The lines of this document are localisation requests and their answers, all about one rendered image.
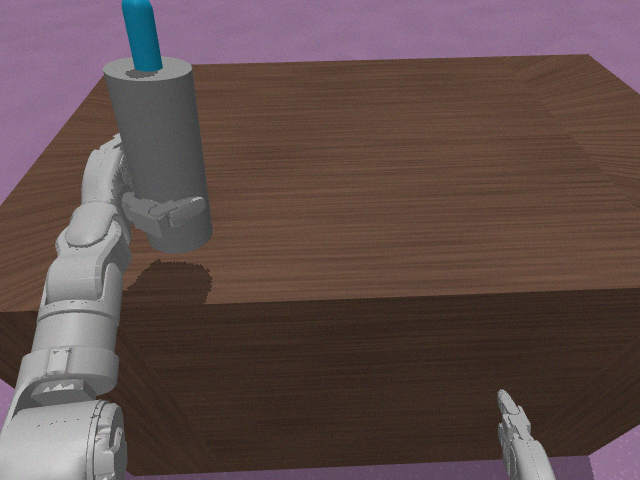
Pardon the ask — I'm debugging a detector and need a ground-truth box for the left robot arm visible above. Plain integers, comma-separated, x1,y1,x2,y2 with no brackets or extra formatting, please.
0,202,132,480

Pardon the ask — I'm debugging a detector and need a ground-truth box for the right robot hand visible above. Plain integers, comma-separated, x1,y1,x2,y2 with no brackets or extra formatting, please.
497,389,556,480

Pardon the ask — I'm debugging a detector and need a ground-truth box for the bottle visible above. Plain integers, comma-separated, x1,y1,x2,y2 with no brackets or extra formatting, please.
103,0,213,254

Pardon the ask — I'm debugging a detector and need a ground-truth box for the left robot hand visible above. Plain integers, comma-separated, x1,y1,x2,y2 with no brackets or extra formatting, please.
81,133,206,238

